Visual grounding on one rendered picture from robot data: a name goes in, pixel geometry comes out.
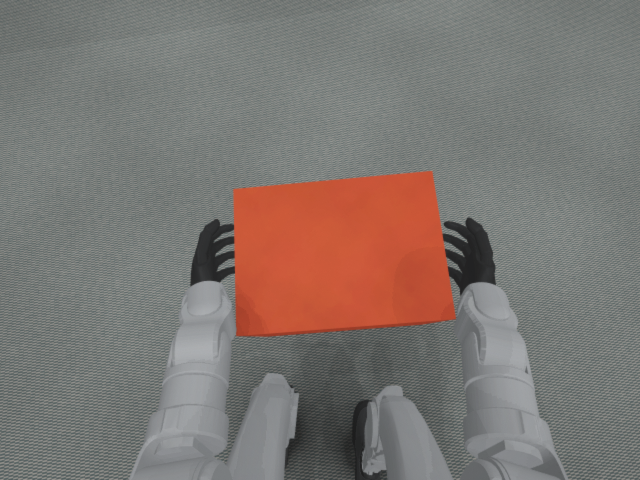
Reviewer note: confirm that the robot left hand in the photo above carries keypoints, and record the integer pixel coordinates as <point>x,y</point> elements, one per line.
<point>205,264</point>

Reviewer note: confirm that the right robot thigh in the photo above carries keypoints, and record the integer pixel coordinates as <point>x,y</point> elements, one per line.
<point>395,426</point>

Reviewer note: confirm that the right robot shin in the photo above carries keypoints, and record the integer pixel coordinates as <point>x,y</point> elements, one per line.
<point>371,461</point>

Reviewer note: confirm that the right robot upper arm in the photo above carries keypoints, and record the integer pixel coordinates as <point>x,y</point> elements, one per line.
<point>489,468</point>

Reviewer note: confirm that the robot right forearm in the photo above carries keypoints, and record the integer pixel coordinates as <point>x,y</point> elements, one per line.
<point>502,418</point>

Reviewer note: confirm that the robot right hand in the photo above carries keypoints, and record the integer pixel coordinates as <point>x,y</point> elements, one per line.
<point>478,264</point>

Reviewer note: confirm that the robot left forearm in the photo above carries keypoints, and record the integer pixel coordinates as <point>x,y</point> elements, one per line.
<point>190,421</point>

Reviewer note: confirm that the left robot upper arm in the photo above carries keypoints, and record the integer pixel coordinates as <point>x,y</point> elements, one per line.
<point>201,468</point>

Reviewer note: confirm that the carton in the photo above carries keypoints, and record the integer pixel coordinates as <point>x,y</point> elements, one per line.
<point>338,255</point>

